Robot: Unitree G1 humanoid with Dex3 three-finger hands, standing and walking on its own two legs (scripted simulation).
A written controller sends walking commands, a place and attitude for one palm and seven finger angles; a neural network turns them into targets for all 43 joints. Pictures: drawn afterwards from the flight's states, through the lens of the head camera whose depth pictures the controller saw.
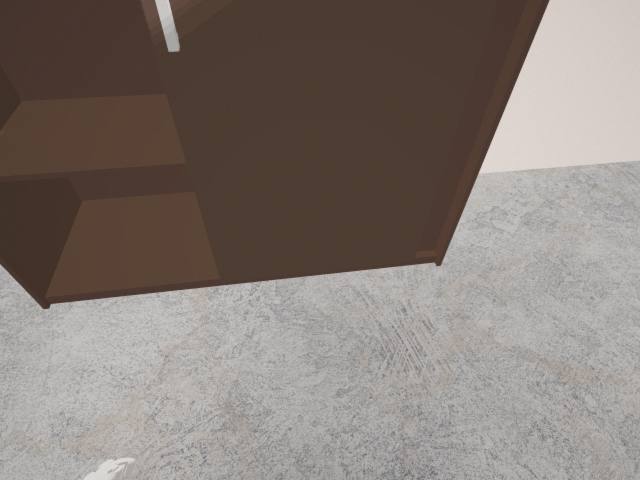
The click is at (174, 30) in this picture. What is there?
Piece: wardrobe's sliding door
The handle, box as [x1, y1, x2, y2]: [155, 0, 179, 51]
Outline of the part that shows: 155,0 168,50 178,51 178,38 175,31 168,0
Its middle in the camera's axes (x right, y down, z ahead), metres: -0.30 -0.45 +0.74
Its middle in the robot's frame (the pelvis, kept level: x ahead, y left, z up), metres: +0.87 +0.36 +0.22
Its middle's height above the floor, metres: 0.99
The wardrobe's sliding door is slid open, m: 0.62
